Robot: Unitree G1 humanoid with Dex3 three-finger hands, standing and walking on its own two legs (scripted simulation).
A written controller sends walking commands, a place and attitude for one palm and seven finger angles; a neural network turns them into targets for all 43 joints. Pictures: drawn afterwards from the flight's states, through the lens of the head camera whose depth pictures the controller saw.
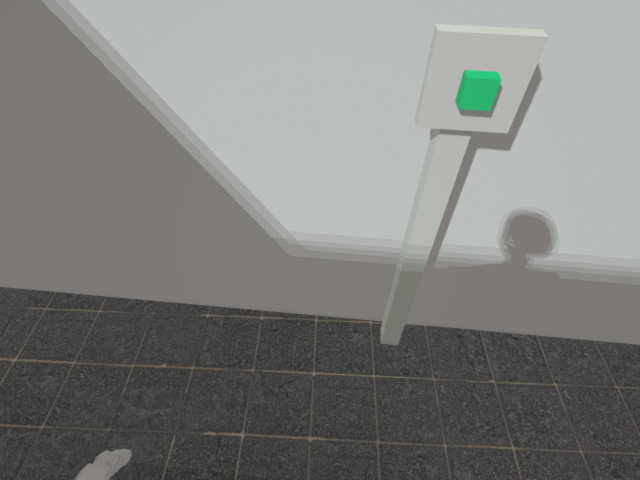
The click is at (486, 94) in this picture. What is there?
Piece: button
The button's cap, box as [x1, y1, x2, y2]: [455, 70, 500, 110]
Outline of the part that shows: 464,70 455,100 457,107 466,109 489,110 500,81 497,72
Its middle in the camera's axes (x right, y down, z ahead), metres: +0.25 -0.24 +0.62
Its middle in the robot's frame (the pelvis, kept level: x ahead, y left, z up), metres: +0.66 -0.22 +0.18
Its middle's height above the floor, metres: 0.95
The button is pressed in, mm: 0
